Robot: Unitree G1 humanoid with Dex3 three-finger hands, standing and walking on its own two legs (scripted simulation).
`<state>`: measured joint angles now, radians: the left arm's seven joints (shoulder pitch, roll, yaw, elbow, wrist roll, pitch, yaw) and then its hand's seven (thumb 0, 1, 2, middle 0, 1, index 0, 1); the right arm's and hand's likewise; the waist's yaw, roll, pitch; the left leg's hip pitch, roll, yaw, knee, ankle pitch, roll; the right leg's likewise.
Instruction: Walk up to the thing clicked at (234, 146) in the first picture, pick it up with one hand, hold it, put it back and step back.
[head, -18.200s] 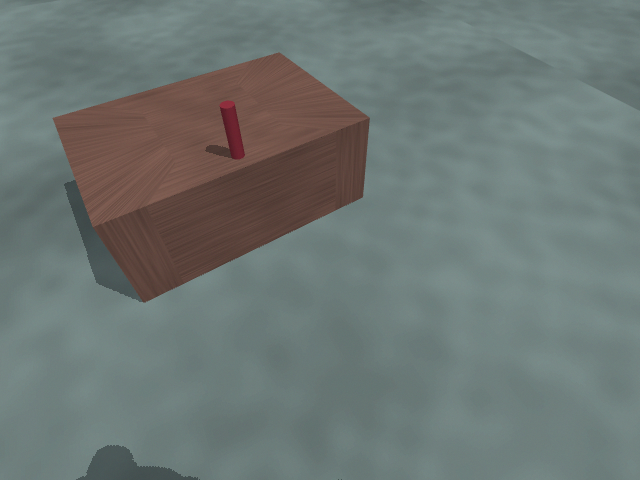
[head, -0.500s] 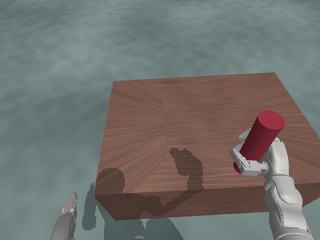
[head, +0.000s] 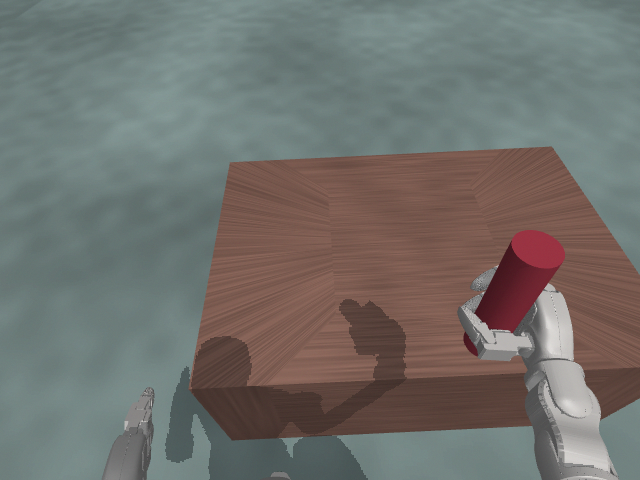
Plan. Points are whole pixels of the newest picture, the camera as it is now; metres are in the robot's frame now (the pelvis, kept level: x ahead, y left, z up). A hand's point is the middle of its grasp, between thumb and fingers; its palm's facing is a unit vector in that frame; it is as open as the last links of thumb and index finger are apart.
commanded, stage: hold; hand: right
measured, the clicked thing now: (505, 302) +0.32 -0.17 +0.08
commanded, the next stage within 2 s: crouch in 0.28 s
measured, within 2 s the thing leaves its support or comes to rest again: neither
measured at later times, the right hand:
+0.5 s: hand (489, 308) +0.33 -0.16 +0.05, palm faces +0.05 +1.00 +0.02, open 6.7 cm
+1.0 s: hand (461, 301) +0.40 -0.17 -0.05, palm faces +0.04 +1.00 +0.03, open 6.7 cm
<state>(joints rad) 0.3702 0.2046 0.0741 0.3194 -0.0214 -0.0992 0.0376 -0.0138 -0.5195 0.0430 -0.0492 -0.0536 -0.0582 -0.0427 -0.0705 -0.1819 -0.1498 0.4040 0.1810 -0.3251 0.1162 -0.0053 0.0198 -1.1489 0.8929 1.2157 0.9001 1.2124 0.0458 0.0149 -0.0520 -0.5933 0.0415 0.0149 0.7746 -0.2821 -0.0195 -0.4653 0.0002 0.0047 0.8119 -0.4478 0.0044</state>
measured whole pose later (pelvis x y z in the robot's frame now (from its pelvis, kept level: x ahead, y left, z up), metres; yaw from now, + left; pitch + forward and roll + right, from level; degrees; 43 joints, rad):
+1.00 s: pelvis -0.02 +0.00 -0.05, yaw +0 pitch +18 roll +0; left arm 0.41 0.21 0.04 0.06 0.03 -0.16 0.01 -0.01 -0.51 0.05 -0.05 -0.06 -0.07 -0.05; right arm -0.49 -0.30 -0.33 0.93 0.12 -0.54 0.17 0.00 0.03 -1.18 0.88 1.24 0.89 1.24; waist 0.16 0.07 -0.08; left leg -1.01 0.04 0.01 1.06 -0.35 -0.02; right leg -0.89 -0.01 0.01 1.13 -0.55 0.01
